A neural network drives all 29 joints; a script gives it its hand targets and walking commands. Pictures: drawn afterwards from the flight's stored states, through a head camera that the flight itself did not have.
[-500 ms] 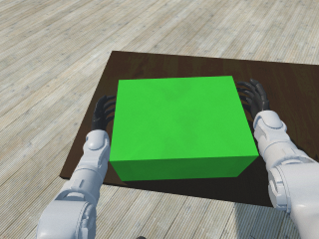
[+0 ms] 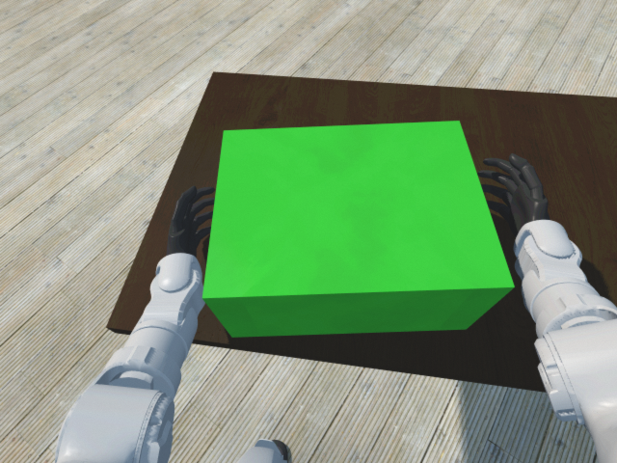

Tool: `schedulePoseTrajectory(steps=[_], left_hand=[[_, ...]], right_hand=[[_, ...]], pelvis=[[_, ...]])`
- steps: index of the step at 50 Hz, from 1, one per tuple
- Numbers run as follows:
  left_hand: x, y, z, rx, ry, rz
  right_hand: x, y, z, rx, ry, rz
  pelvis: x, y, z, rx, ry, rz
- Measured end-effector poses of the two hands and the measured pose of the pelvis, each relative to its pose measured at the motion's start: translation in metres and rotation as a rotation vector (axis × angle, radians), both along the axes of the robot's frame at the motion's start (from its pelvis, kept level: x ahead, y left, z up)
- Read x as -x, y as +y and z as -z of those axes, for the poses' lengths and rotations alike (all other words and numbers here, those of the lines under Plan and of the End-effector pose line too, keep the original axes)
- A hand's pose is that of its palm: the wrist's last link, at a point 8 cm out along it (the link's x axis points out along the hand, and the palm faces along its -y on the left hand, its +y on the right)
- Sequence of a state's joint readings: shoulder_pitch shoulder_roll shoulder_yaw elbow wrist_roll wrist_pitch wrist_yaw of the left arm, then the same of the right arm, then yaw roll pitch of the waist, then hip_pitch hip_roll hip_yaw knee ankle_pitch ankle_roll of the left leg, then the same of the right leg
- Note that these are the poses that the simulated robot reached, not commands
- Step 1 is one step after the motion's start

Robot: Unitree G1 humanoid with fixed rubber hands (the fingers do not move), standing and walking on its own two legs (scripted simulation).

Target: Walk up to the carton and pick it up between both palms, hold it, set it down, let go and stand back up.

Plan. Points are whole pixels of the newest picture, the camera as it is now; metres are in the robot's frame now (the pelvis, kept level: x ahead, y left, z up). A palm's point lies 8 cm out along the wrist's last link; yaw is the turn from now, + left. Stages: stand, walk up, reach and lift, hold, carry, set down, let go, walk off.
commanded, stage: set down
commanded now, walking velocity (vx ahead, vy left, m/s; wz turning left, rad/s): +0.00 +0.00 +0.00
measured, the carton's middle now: (344, 229) +0.42 +0.04 +0.02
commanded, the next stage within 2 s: none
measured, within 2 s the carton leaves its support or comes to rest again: neither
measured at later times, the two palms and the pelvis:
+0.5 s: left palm (150, 226) +0.36 +0.28 +0.06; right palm (558, 205) +0.48 -0.22 +0.06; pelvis -0.02 +0.00 +0.00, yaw +0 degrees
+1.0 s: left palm (119, 179) +0.37 +0.28 +0.14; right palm out of the picture +0.48 -0.23 +0.16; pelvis -0.01 +0.00 +0.02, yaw +2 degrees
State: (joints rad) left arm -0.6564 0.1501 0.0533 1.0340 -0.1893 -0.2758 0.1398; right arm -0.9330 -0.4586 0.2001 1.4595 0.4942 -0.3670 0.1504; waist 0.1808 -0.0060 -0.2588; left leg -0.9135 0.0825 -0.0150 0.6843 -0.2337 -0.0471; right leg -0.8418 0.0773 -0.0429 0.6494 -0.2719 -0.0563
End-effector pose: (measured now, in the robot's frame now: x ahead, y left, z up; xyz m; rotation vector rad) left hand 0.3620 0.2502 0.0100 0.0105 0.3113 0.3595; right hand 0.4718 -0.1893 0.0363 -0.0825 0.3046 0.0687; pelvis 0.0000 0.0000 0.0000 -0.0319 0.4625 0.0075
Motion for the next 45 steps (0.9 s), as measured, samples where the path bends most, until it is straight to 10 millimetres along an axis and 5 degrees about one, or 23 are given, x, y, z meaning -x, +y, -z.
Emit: schedulePoseTrajectory(steps=[14, 45], left_hand=[[0.0, 0.022, -0.013, -0.027, 0.017, 0.007], [-0.001, 0.031, -0.103, -0.019, -0.027, 0.003]], right_hand=[[-0.002, -0.028, 0.011, -0.029, -0.022, 0.011], [-0.004, -0.029, -0.094, -0.075, -0.063, -0.026]], pelvis=[[0.013, 0.001, 0.004, -0.006, 0.023, 0.021], [0.017, -0.001, -0.015, -0.004, -0.111, -0.041]])
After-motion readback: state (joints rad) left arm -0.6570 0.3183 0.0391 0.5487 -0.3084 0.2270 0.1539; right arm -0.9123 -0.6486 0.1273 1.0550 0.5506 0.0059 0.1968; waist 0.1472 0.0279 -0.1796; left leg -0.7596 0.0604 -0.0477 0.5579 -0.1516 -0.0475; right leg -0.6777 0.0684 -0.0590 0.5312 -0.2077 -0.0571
